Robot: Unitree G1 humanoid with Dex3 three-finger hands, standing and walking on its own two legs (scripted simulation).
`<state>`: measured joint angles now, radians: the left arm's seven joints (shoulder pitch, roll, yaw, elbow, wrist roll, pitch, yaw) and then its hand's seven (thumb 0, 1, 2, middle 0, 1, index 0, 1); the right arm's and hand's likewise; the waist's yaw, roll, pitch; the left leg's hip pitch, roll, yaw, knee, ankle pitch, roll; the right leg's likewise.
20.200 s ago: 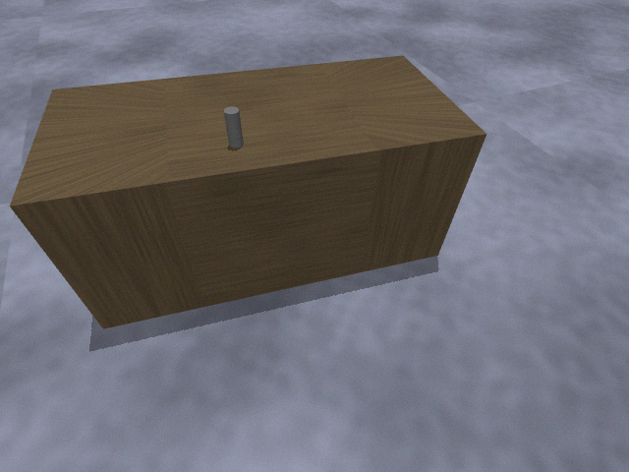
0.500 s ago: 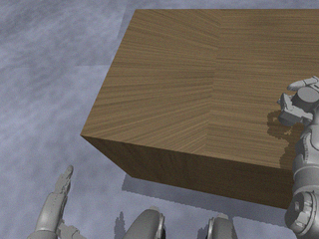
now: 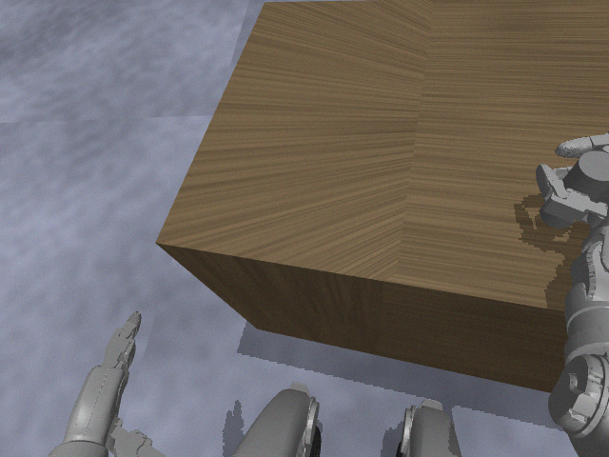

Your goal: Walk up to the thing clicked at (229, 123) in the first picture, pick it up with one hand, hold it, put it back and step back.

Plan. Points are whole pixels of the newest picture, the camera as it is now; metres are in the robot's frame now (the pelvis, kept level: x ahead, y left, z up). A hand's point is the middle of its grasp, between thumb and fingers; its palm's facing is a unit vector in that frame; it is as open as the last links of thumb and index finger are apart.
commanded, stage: open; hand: right
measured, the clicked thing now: (576, 192) +0.49 -0.25 +0.00
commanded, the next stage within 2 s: withdraw in 0.22 s
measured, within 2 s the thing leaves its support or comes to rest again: neither
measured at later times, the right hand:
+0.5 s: hand (578, 180) +0.50 -0.24 +0.02, palm faces +0.28 +0.96 +0.00, open 15.9 cm
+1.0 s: hand out of the picture +0.46 -0.34 +0.12, palm faces +0.35 +0.91 -0.23, open 17.1 cm
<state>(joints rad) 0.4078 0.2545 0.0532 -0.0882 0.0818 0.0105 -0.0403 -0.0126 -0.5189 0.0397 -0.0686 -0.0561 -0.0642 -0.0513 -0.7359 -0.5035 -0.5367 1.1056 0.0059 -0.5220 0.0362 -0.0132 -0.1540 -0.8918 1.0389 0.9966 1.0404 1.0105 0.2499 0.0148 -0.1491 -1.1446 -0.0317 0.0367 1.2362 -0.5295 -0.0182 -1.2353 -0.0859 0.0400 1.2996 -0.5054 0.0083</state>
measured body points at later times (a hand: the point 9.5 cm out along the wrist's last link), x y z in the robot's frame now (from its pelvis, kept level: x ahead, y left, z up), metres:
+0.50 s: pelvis +0.02 +0.00 +0.01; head +0.15 -0.06 +0.43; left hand +0.18 +0.26 +0.04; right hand +0.48 -0.29 +0.03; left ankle +0.03 +0.14 -0.62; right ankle +0.05 -0.12 -0.62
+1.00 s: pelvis +0.03 -0.01 +0.07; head +0.11 -0.04 +0.51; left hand +0.19 +0.25 +0.05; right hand +0.43 -0.39 +0.14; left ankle +0.03 +0.14 -0.62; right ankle +0.05 -0.12 -0.62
